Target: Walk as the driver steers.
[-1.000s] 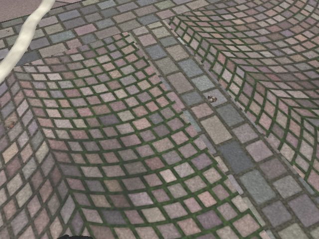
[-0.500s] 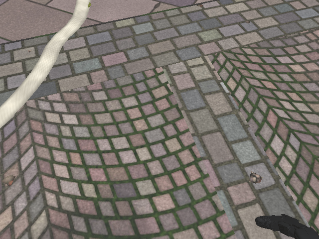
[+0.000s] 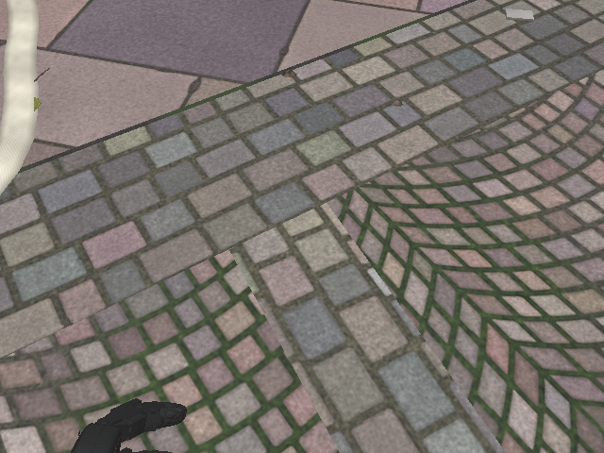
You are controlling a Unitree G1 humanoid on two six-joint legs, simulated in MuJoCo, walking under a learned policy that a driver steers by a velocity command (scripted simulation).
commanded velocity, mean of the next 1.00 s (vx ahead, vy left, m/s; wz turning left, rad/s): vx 0.22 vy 0.00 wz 0.66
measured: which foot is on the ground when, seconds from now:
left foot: down 0.00-0.08, up 0.10-0.50, down 0.52-1.00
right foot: up 0.00-0.04, down 0.06-0.54, up 0.56-1.00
